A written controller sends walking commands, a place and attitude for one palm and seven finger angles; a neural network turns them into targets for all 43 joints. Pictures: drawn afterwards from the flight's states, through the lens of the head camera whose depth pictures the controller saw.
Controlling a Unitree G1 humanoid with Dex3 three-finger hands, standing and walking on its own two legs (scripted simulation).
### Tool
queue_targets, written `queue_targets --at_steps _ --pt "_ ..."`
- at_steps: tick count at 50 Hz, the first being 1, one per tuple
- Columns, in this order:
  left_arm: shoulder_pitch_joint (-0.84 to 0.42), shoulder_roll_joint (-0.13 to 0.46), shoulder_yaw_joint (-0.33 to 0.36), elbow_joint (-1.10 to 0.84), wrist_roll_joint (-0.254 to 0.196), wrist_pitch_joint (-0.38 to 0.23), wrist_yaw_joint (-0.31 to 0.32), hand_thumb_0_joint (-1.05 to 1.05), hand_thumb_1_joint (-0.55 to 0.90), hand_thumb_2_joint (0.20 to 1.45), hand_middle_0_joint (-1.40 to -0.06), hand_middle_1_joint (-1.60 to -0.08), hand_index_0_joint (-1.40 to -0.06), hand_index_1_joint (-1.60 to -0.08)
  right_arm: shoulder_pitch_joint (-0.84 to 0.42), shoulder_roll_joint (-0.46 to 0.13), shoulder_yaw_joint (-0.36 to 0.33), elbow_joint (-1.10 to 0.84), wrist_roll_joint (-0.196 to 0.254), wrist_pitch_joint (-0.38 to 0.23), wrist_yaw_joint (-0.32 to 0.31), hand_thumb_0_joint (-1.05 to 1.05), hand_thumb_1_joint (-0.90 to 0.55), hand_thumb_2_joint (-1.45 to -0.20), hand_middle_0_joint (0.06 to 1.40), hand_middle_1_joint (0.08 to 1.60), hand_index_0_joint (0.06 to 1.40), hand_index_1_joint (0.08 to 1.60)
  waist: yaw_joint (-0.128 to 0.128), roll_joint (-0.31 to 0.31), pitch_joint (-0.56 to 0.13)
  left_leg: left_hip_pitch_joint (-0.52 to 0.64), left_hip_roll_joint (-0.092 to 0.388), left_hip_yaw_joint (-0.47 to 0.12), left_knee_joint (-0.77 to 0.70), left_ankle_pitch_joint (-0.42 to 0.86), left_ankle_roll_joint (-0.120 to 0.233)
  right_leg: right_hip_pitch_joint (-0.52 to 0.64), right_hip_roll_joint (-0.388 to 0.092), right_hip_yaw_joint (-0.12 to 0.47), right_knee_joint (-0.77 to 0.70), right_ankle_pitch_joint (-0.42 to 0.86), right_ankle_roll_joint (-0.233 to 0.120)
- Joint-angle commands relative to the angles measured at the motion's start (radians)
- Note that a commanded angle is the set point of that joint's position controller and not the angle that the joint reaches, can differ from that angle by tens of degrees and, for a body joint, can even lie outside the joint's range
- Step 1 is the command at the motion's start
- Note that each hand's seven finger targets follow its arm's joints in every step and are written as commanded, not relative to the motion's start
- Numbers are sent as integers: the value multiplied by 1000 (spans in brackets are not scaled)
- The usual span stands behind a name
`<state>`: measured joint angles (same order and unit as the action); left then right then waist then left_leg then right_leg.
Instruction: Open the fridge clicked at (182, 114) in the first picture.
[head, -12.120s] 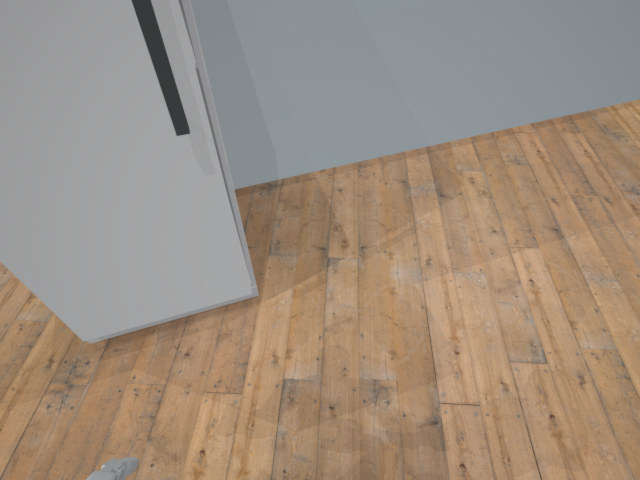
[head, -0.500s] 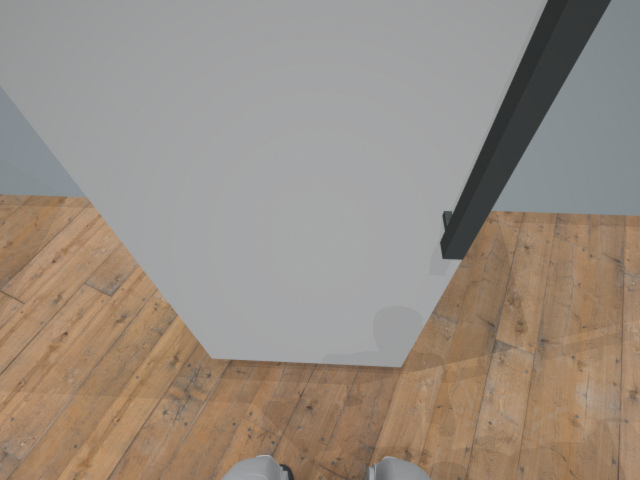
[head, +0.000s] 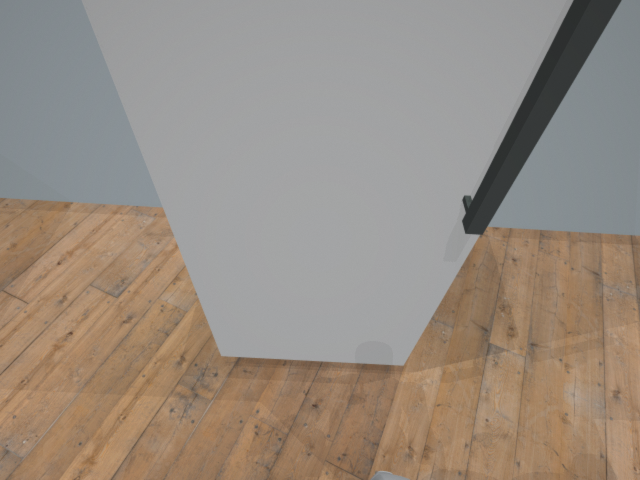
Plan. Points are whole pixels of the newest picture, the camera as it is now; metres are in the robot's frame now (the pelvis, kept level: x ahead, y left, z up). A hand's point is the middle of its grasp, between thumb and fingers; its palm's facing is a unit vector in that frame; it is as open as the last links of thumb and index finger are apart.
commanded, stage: come to a stop and stand still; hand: right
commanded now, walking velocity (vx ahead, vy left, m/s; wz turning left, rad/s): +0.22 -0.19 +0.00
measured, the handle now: (541, 77) +0.49 -0.20 +0.27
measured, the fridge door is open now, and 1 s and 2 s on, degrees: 0 0 0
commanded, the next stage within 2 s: none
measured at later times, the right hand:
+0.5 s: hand out of the picture -0.03 -0.25 -0.18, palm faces +0.05 +0.97 -0.24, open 7.3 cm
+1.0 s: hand out of the picture +0.02 -0.26 -0.16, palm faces -0.04 +0.97 -0.24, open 7.3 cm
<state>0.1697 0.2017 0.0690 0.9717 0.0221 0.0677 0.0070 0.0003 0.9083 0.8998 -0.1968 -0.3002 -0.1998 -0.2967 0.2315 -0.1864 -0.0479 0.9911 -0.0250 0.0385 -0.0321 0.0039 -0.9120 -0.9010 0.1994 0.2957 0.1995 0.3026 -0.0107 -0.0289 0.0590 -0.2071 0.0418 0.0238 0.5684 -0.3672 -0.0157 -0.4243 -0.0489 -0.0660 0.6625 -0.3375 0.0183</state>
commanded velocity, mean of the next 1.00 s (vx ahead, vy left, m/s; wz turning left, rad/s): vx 0.02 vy -0.02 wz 0.00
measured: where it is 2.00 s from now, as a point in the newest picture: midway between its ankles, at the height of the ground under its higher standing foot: outside the picture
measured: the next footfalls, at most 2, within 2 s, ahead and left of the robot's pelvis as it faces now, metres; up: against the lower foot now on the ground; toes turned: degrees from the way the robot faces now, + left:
right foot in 0.34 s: +0.01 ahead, -0.15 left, +0.00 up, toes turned -5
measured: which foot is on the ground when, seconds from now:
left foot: down 0.00-1.00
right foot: up 0.00-0.32, down 0.34-1.00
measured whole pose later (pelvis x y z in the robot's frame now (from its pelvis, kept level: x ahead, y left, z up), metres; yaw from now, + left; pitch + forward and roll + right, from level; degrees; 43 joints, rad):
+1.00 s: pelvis -0.02 -0.07 +0.01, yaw +2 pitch -1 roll -1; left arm 0.29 0.19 -0.02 1.06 0.02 -0.01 0.01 0.00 0.91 0.90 -0.20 -0.30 -0.20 -0.30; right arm 0.24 -0.19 0.01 1.04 -0.01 0.02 -0.04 0.00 -0.91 -0.90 0.20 0.30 0.20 0.30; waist 0.00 0.00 0.04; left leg -0.21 0.09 -0.04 0.50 -0.29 -0.06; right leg -0.18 0.04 -0.14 0.46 -0.27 -0.07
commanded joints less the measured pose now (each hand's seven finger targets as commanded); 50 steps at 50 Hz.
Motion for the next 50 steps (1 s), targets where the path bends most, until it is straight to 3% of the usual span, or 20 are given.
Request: queue_targets --at_steps 1,3,9,11,14,15,16,17,18,19,20,21,23,25,26,28,30,33,44,50 --pt "-5 82 14 -70 7 -11 -13 0 900 900 -200 -300 -200 -300 11 -174 -27 -46 -7 -45 -7 0 -900 -900 200 300 200 300 3 279 63 -106 296 -341 -400 -23 146 -92 -3 103 274 -56 6" --pt "52 85 10 -36 4 -26 -23 0 900 900 -200 -300 -200 -300 20 -162 -26 -43 -6 -52 2 0 -900 -900 200 300 200 300 8 247 42 -17 234 -215 -350 106 111 -98 7 58 295 4 21" --pt "-6 62 -7 -54 -7 -43 -19 0 900 900 -200 -300 -200 -300 183 -167 -30 14 -12 -58 -1 0 -900 -900 200 300 200 300 -58 231 6 134 272 -221 -285 357 146 -72 18 7 131 -73 37" --pt "3 46 -12 -50 -11 -46 -16 0 900 900 -200 -300 -200 -300 174 -179 -33 18 -14 -53 -3 0 -900 -900 200 300 200 300 -53 242 2 87 266 -205 -268 391 144 10 28 2 42 -80 30" --pt "121 39 -17 1 -16 -60 -5 0 900 900 -200 -300 -200 -300 105 -165 -29 24 -4 -46 -5 0 -900 -900 200 300 200 300 9 230 -46 3 198 -135 -172 382 83 247 46 -26 -241 104 24" --pt "98 88 -30 -37 -5 -86 -4 0 900 900 -200 -300 -200 -300 159 -107 5 54 -9 -78 -48 0 -900 -900 200 300 200 300 16 -12 -21 3 124 -133 -66 579 49 231 -16 0 -146 166 8" --pt "151 77 -28 -48 -5 -86 -6 0 900 900 -200 -300 -200 -300 137 -158 1 7 -2 -81 -38 0 -900 -900 200 300 200 300 27 -57 -110 28 111 -76 -31 371 53 210 -41 36 -154 150 -24" --pt "153 113 -35 -62 -3 -80 -5 0 900 900 -200 -300 -200 -300 137 -122 0 2 0 -75 -31 0 -900 -900 200 300 200 300 19 -38 -109 -16 83 -37 -30 184 58 187 -88 54 -138 185 -43" --pt "168 115 -34 -60 1 -84 -2 0 900 900 -200 -300 -200 -300 151 -89 8 1 1 -77 -29 0 -900 -900 200 300 200 300 21 -27 -107 -43 49 -8 15 196 57 197 -107 83 -130 365 -55" --pt "176 124 -40 -54 2 -97 -2 0 900 900 -200 -300 -200 -300 139 -75 20 10 3 -64 -27 0 -900 -900 200 300 200 300 20 -286 -128 -43 18 33 77 81 39 224 -125 150 -188 563 -65" --pt "166 132 -41 -54 -2 -96 7 0 900 900 -200 -300 -200 -300 137 -90 24 13 6 -54 -25 0 -900 -900 200 300 200 300 18 -352 -96 -88 -20 53 130 -66 29 263 -147 182 -227 716 -79" --pt "150 135 -42 -59 -1 -93 15 0 900 900 -200 -300 -200 -300 132 -86 31 13 9 -49 -22 0 -900 -900 200 300 200 300 10 -302 -76 -111 -17 35 157 -147 32 270 -165 168 -234 713 -113" --pt "101 132 -44 -74 -3 -85 20 0 900 900 -200 -300 -200 -300 134 -67 34 25 12 -44 -13 0 -900 -900 200 300 200 300 -14 -158 -40 -68 -6 19 88 -65 36 197 -147 138 -229 519 -132" --pt "62 96 -47 -86 -10 -83 18 0 900 900 -200 -300 -200 -300 132 -74 39 33 7 -56 -6 0 -900 -900 200 300 200 300 -16 -10 -11 -41 24 -49 -75 123 47 158 -81 99 -223 289 -87" --pt "78 88 -51 -83 -12 -86 15 0 900 900 -200 -300 -200 -300 117 -93 45 26 6 -57 -5 0 -900 -900 200 300 200 300 -2 -3 -7 -48 52 -81 -109 121 57 156 -61 101 -254 161 -72" --pt "89 104 -45 -71 -9 -82 10 0 900 900 -200 -300 -200 -300 80 -104 44 16 4 -52 -5 0 -900 -900 200 300 200 300 12 141 39 -87 48 -88 -111 99 48 159 -51 101 -278 67 -67" --pt "100 111 -47 -54 -6 -92 10 0 900 900 -200 -300 -200 -300 77 -107 42 4 4 -49 -8 0 -900 -900 200 300 200 300 7 81 8 -53 43 -69 -88 152 39 180 -61 103 -304 146 -72" --pt "97 119 -49 -45 -4 -96 11 0 900 900 -200 -300 -200 -300 82 -110 40 -2 4 -38 -7 0 -900 -900 200 300 200 300 -2 1 14 -43 34 -55 -82 111 33 168 -73 122 -358 95 -75" --pt "135 109 -57 10 -6 -103 18 0 900 900 -200 -300 -200 -300 60 -117 39 6 7 -40 -7 0 -900 -900 200 300 200 300 0 21 -36 0 49 -59 -100 204 31 238 -71 95 -327 301 -72" --pt "144 97 -58 45 -8 -100 19 0 900 900 -200 -300 -200 -300 69 -103 42 35 10 -39 -7 0 -900 -900 200 300 200 300 2 16 -18 -3 55 -66 -122 204 30 238 -68 79 -332 249 -68"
